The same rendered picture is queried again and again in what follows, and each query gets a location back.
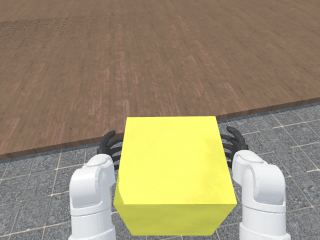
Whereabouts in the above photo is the robot right forearm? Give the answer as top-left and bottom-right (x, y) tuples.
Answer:
(232, 150), (291, 240)

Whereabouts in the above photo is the carton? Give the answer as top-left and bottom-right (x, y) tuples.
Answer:
(113, 116), (237, 236)

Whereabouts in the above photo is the left robot hand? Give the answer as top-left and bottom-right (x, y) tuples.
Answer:
(97, 130), (124, 171)

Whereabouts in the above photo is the robot left forearm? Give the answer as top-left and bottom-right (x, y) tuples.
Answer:
(68, 154), (116, 240)

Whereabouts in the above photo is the right robot hand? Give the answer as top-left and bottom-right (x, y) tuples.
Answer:
(220, 126), (249, 169)

